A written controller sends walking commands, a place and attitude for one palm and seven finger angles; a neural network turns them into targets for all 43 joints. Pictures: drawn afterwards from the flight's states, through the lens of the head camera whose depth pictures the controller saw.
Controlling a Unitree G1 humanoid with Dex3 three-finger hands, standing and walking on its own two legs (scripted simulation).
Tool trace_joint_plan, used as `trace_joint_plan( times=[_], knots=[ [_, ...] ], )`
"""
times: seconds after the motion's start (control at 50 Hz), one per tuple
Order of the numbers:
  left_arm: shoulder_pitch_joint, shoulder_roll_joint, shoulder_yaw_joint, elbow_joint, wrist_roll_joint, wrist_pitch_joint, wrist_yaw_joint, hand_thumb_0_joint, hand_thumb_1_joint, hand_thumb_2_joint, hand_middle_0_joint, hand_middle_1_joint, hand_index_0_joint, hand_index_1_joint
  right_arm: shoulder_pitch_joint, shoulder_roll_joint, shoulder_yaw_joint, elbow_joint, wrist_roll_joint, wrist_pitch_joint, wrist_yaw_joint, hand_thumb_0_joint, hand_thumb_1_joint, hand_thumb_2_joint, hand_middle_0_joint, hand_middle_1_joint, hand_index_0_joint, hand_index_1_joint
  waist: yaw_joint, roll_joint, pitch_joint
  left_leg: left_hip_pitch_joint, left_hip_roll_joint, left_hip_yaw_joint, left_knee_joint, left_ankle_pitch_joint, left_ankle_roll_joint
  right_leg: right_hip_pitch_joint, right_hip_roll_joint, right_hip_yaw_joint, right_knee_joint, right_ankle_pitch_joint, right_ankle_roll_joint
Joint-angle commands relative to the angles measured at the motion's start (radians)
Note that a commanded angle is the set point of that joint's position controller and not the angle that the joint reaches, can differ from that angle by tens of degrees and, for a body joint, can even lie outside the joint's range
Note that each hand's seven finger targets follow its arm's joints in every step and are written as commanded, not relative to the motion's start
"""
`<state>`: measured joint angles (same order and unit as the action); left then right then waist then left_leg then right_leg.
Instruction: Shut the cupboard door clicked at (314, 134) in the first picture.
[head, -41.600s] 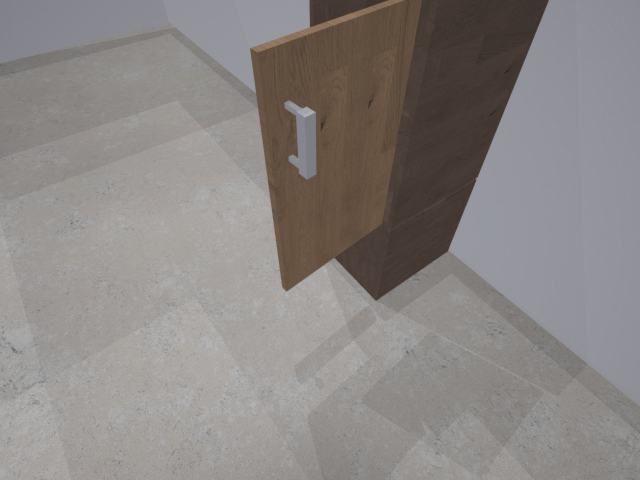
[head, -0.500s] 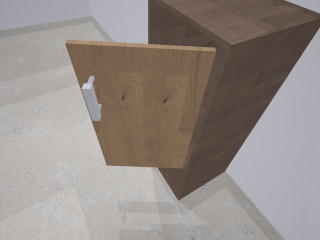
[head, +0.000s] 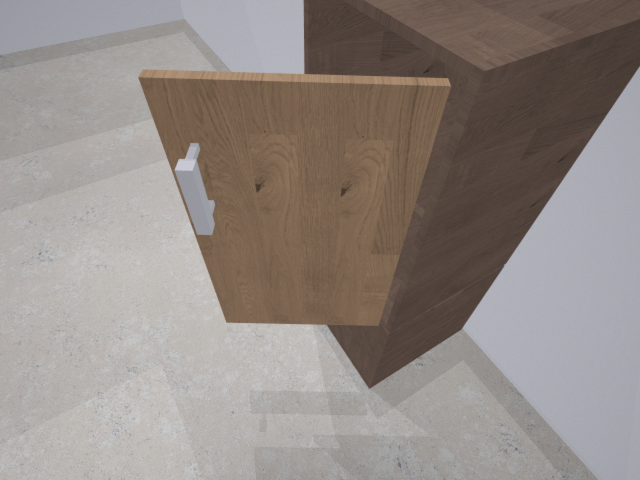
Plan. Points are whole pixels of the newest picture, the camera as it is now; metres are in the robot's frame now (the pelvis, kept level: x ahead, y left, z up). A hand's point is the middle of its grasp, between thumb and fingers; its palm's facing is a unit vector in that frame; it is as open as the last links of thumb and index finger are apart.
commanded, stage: look again from close up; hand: left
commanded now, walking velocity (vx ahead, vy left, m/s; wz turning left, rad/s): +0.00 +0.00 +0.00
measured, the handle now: (199, 189) +0.45 +0.19 +0.10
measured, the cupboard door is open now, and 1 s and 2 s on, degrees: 58 58 58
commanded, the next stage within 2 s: shuffle to correct the standing spot in 0.44 s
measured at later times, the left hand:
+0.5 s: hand out of the picture -0.04 +0.24 -0.18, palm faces +0.00 -0.98 -0.21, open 7.4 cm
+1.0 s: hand out of the picture -0.15 +0.20 -0.19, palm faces +0.04 -0.99 -0.12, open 7.4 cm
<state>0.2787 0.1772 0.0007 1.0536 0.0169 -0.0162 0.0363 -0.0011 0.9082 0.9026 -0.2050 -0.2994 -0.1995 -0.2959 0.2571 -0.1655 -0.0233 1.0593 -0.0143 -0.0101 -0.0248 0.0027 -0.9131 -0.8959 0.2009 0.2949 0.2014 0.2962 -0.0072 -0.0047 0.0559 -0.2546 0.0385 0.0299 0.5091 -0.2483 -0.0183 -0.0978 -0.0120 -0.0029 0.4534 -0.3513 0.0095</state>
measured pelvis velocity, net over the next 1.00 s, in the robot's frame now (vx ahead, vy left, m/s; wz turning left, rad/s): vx -0.08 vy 0.05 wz -0.03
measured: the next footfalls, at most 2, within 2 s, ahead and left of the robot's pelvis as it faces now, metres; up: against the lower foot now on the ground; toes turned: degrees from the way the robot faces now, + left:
right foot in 1.26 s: +0.03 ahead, -0.09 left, +0.00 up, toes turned +4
left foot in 1.54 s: +0.08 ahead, +0.11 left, +0.00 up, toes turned +6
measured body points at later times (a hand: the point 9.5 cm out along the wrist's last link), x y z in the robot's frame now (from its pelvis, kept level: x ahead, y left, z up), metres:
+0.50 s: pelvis -0.06 +0.05 -0.01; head -0.06 +0.06 +0.44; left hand -0.04 +0.29 -0.16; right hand +0.01 -0.19 -0.14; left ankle +0.01 +0.13 -0.74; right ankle -0.07 -0.12 -0.74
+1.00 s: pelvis -0.08 +0.05 -0.01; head -0.07 +0.07 +0.44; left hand -0.15 +0.26 -0.18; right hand -0.06 -0.20 -0.16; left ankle -0.04 +0.13 -0.74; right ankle -0.07 -0.11 -0.72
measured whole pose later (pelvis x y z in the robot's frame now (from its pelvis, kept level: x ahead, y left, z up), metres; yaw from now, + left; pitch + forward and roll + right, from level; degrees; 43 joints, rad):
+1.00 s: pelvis -0.08 +0.05 -0.01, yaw -2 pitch -1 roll -1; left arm 0.43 0.14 0.04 1.09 0.03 0.06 0.00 0.00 0.91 0.90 -0.20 -0.30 -0.20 -0.30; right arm 0.28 -0.15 -0.05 1.03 -0.03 -0.02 -0.03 0.00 -0.91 -0.90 0.20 0.29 0.20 0.30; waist 0.01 -0.04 0.04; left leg -0.33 0.01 0.09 0.63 -0.28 0.04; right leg -0.37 -0.05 0.03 0.79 -0.41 -0.01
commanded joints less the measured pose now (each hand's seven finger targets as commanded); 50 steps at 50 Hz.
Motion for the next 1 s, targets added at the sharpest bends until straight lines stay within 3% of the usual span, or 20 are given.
trace_joint_plan(
  times=[0.0,0.08,0.12,0.26,0.34,0.4,0.52,0.6,0.7,0.74,0.76,0.8,0.82,0.84,0.86,0.88,0.9,0.92,0.94,0.98],
  knots=[
    [0.104,0.135,0.034,-0.073,0.000,-0.019,0.025,0.000,0.900,0.900,-0.200,-0.300,-0.200,-0.300,0.003,-0.094,-0.028,-0.107,-0.005,-0.014,-0.004,0.000,-0.900,-0.900,0.200,0.300,0.200,0.300,0.014,-0.135,-0.121,0.001,0.019,-0.025,0.095,0.236,0.038,-0.009,-0.134,0.085,0.035,0.736,-0.055],
    [0.088,0.139,0.033,-0.119,0.008,-0.002,0.025,0.000,0.900,0.900,-0.200,-0.300,-0.200,-0.300,0.001,-0.110,-0.032,-0.115,-0.004,-0.006,-0.002,0.000,-0.900,-0.900,0.200,0.300,0.200,0.300,0.009,-0.012,-0.094,0.051,0.034,-0.021,0.076,0.346,0.042,-0.080,-0.100,0.073,0.067,0.566,-0.048],
    [0.072,0.151,0.036,-0.131,0.005,0.006,0.024,0.000,0.900,0.900,-0.200,-0.300,-0.200,-0.300,-0.020,-0.131,-0.039,-0.120,-0.001,-0.001,-0.001,0.000,-0.900,-0.900,0.200,0.300,0.200,0.300,0.006,0.031,-0.053,0.054,0.054,-0.048,0.058,0.342,0.049,-0.141,-0.074,0.055,0.051,0.372,-0.032],
    [0.040,0.153,0.030,-0.150,0.011,0.020,0.013,0.000,0.900,0.900,-0.200,-0.300,-0.200,-0.300,-0.073,-0.156,-0.040,-0.147,-0.004,0.008,0.012,0.000,-0.900,-0.900,0.200,0.300,0.200,0.300,0.004,0.059,0.039,-0.035,0.054,-0.100,-0.079,-0.048,0.054,-0.219,-0.044,0.058,-0.002,0.026,-0.024],
    [0.065,0.148,0.026,-0.143,0.013,0.021,0.008,0.000,0.900,0.900,-0.200,-0.300,-0.200,-0.300,-0.075,-0.160,-0.040,-0.153,-0.005,0.014,0.018,0.000,-0.900,-0.900,0.200,0.300,0.200,0.300,0.010,0.049,0.036,-0.064,0.055,-0.125,-0.141,-0.203,0.055,-0.224,-0.041,0.049,-0.022,-0.044,-0.021],
    [0.084,0.137,0.023,-0.136,0.014,0.019,0.005,0.000,0.900,0.900,-0.200,-0.300,-0.200,-0.300,-0.056,-0.165,-0.038,-0.146,-0.004,0.013,0.020,0.000,-0.900,-0.900,0.200,0.300,0.200,0.300,0.008,0.058,-0.019,-0.044,0.069,-0.138,-0.170,-0.211,0.062,-0.194,-0.039,0.027,-0.009,-0.022,-0.017],
    [0.140,0.121,0.020,-0.095,0.015,0.018,0.003,0.000,0.900,0.900,-0.200,-0.300,-0.200,-0.300,-0.050,-0.161,-0.040,-0.120,0.000,0.016,0.020,0.000,-0.900,-0.900,0.200,0.300,0.200,0.300,0.019,0.063,-0.007,-0.068,0.075,-0.155,-0.221,-0.261,0.060,-0.178,-0.041,0.016,-0.016,-0.016,-0.014],
    [0.197,0.097,0.023,-0.052,0.018,0.027,-0.005,0.000,0.900,0.900,-0.200,-0.300,-0.200,-0.300,-0.029,-0.165,-0.045,-0.085,-0.006,0.029,0.015,0.000,-0.900,-0.900,0.200,0.300,0.200,0.300,0.019,0.057,-0.004,-0.068,0.090,-0.162,-0.264,-0.421,0.057,-0.195,-0.011,-0.015,-0.021,-0.153,-0.015],
    [0.294,0.064,0.040,-0.005,0.017,0.052,-0.025,0.000,0.900,0.900,-0.200,-0.300,-0.200,-0.300,-0.039,-0.176,-0.064,-0.062,-0.010,0.042,-0.003,0.000,-0.900,-0.900,0.200,0.300,0.200,0.300,0.039,0.089,-0.004,-0.151,0.095,-0.122,-0.281,-0.474,0.039,-0.111,0.028,-0.071,0.034,-0.091,-0.034],
    [0.324,0.066,0.051,0.005,0.017,0.055,-0.028,0.000,0.900,0.900,-0.200,-0.300,-0.200,-0.300,-0.050,-0.160,-0.068,-0.061,-0.010,0.046,-0.007,0.000,-0.900,-0.900,0.200,0.300,0.200,0.300,0.051,0.057,0.006,-0.175,0.055,-0.065,-0.202,-0.466,0.023,-0.116,0.010,-0.032,-0.017,-0.141,-0.053],
    [0.329,0.081,0.058,0.008,0.017,0.055,-0.028,0.000,0.900,0.900,-0.200,-0.300,-0.200,-0.300,-0.056,-0.136,-0.066,-0.066,-0.009,0.050,-0.006,0.000,-0.900,-0.900,0.200,0.300,0.200,0.300,0.054,-0.019,0.023,-0.176,0.003,-0.025,-0.092,-0.438,0.013,-0.169,-0.032,0.049,-0.099,-0.231,-0.077],
    [0.249,0.140,0.079,-0.009,0.012,0.042,-0.015,0.000,0.900,0.900,-0.200,-0.300,-0.200,-0.300,-0.037,-0.054,-0.060,-0.076,-0.006,0.054,-0.003,0.000,-0.900,-0.900,0.200,0.300,0.200,0.300,0.016,-0.269,0.039,-0.140,-0.079,0.072,0.381,-0.185,-0.004,-0.335,-0.245,0.357,-0.343,-0.455,-0.180],
    [0.136,0.134,0.082,-0.044,0.009,0.030,-0.006,0.000,0.900,0.900,-0.200,-0.300,-0.200,-0.300,-0.011,-0.063,-0.067,-0.072,-0.006,0.048,-0.002,0.000,-0.900,-0.900,0.200,0.300,0.200,0.300,-0.030,-0.250,0.036,-0.092,-0.033,0.001,0.529,-0.168,0.012,-0.419,-0.278,0.373,-0.341,-0.344,-0.213],
    [0.032,0.119,0.072,-0.063,0.014,0.019,-0.006,0.000,0.900,0.900,-0.200,-0.300,-0.200,-0.300,0.055,-0.046,-0.065,-0.060,0.002,0.029,0.003,0.000,-0.900,-0.900,0.200,0.300,0.200,0.300,-0.085,-0.199,0.031,-0.022,0.006,-0.008,0.452,-0.209,0.025,-0.450,-0.248,0.262,-0.267,-0.235,-0.192],
    [0.018,0.119,0.067,-0.069,0.021,0.012,-0.007,0.000,0.900,0.900,-0.200,-0.300,-0.200,-0.300,0.117,-0.024,-0.051,-0.045,0.005,0.010,0.009,0.000,-0.900,-0.900,0.200,0.300,0.200,0.300,-0.095,-0.144,0.026,0.009,0.004,0.027,0.198,-0.211,0.033,-0.378,-0.196,0.182,-0.152,-0.174,-0.155],
    [0.059,0.102,0.061,-0.059,0.016,0.017,-0.011,0.000,0.900,0.900,-0.200,-0.300,-0.200,-0.300,0.143,-0.009,-0.039,-0.026,0.000,0.002,0.012,0.000,-0.900,-0.900,0.200,0.300,0.200,0.300,-0.069,-0.078,0.040,0.096,-0.025,0.076,0.031,-0.150,0.024,-0.409,-0.139,0.125,-0.059,-0.225,-0.123],
    [0.096,0.079,0.055,-0.050,0.010,0.024,-0.016,0.000,0.900,0.900,-0.200,-0.300,-0.200,-0.300,0.176,-0.049,-0.039,-0.019,-0.005,-0.011,0.000,0.000,-0.900,-0.900,0.200,0.300,0.200,0.300,-0.064,0.062,0.053,0.176,0.023,-0.026,-0.105,-0.206,0.036,-0.473,-0.076,0.091,0.098,-0.206,-0.095],
    [0.121,0.033,0.050,-0.064,0.003,0.025,-0.029,0.000,0.900,0.900,-0.200,-0.300,-0.200,-0.300,0.227,-0.148,-0.060,-0.021,-0.018,-0.019,-0.014,0.000,-0.900,-0.900,0.200,0.300,0.200,0.300,-0.074,0.281,0.047,0.209,0.260,-0.380,-0.287,-0.414,0.116,-0.596,0.014,-0.024,0.338,-0.188,-0.035],
    [0.073,0.039,0.060,-0.103,0.008,0.026,-0.038,0.000,0.900,0.900,-0.200,-0.300,-0.200,-0.300,0.222,-0.225,-0.080,-0.033,-0.024,-0.015,-0.028,0.000,-0.900,-0.900,0.200,0.300,0.200,0.300,-0.064,0.209,0.068,0.070,0.385,-0.500,-0.392,-0.502,0.203,-0.579,-0.024,-0.009,0.501,-0.166,-0.026],
    [0.080,0.057,0.065,-0.078,0.026,0.027,-0.040,0.000,0.900,0.900,-0.200,-0.300,-0.200,-0.300,0.128,-0.176,-0.061,-0.046,-0.023,-0.025,-0.018,0.000,-0.900,-0.900,0.200,0.300,0.200,0.300,-0.013,0.189,0.079,-0.082,0.345,-0.484,-0.419,-0.501,0.204,-0.539,-0.076,0.044,0.643,-0.042,-0.031]
  ],
)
